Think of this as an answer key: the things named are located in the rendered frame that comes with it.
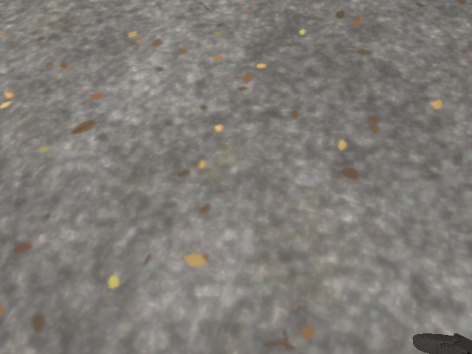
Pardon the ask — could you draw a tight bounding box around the robot right hand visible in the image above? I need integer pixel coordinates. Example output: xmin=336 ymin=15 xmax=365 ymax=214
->
xmin=412 ymin=333 xmax=472 ymax=354

